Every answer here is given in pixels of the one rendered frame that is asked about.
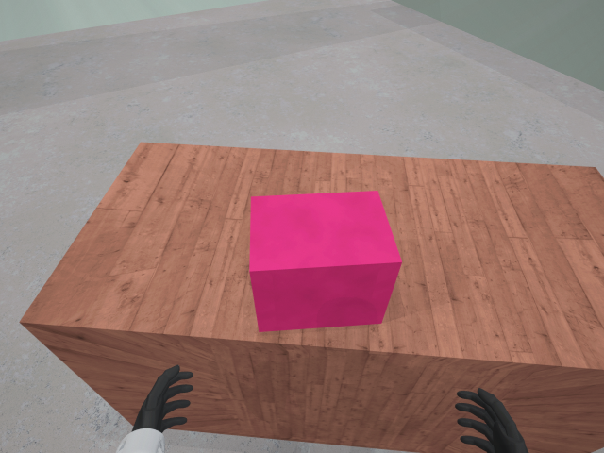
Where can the robot left hand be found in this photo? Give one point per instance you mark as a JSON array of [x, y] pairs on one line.
[[154, 407]]

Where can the robot right hand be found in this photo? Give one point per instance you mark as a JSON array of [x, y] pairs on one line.
[[500, 429]]

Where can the pedestal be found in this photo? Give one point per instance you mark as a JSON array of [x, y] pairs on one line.
[[501, 287]]

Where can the carton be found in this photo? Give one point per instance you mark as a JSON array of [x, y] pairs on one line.
[[321, 260]]

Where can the left robot forearm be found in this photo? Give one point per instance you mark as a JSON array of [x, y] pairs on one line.
[[144, 440]]

